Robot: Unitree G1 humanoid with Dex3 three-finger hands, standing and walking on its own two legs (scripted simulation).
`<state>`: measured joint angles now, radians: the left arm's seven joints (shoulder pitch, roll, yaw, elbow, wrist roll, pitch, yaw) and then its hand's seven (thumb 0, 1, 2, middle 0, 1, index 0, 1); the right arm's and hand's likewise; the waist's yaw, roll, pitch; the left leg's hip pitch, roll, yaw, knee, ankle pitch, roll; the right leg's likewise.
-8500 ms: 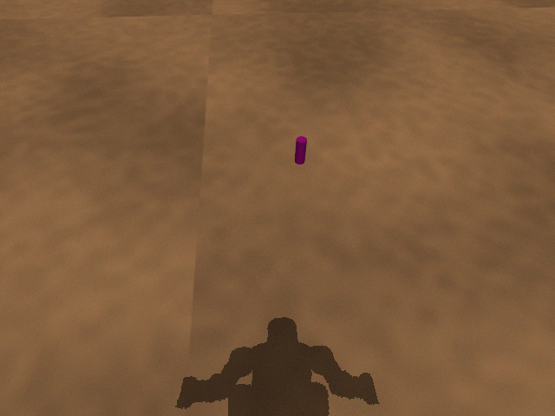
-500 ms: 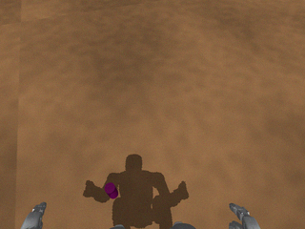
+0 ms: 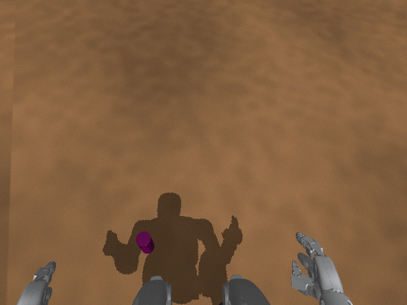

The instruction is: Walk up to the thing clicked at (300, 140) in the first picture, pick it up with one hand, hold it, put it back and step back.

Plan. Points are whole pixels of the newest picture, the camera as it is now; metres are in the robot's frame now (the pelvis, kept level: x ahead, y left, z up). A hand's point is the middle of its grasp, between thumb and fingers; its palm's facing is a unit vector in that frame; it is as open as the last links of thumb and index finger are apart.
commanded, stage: go down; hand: left
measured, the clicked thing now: (145, 243) +0.36 +0.18 -0.62
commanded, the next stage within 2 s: none
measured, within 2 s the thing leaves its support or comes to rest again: neither
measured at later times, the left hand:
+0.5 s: hand (68, 265) +0.23 +0.31 -0.22, palm faces +0.08 -0.97 -0.22, open 17.1 cm
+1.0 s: hand (65, 254) +0.27 +0.35 -0.28, palm faces +0.06 -0.99 -0.13, open 17.4 cm
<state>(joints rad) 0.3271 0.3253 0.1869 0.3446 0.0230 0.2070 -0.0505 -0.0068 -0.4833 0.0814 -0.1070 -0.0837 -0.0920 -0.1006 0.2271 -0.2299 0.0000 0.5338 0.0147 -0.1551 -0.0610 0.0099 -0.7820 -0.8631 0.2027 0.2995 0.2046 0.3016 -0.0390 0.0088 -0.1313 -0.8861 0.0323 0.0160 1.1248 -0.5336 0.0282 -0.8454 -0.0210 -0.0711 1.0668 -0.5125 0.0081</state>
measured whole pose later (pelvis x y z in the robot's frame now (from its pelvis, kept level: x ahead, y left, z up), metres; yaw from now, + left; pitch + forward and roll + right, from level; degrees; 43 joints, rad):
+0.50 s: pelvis -0.05 -0.01 -0.15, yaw -1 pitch +31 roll -3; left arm -0.10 0.52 0.49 0.73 -0.13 -0.27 -0.40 -0.01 -0.45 0.06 -0.06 -0.05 -0.06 -0.05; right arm 0.14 -0.31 0.00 0.62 0.01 -0.19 -0.03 0.01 -0.87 -0.89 0.20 0.30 0.20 0.30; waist -0.04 -0.01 -0.18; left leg -1.59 0.04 -0.01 1.72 -0.67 0.02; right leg -1.55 -0.03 -0.08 1.68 -0.67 -0.02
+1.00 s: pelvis -0.08 -0.01 -0.24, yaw -4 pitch +34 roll -6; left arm -0.35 0.71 0.68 0.97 -0.20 -0.40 -0.65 -0.01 -0.52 0.08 -0.03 -0.07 -0.04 -0.06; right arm 0.11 -0.34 0.06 0.68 0.00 -0.21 -0.05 0.01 -0.88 -0.89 0.20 0.30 0.21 0.30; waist -0.06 -0.01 -0.16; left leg -1.94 0.06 -0.04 2.03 -0.68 0.04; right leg -1.89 -0.03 -0.10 1.96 -0.66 -0.02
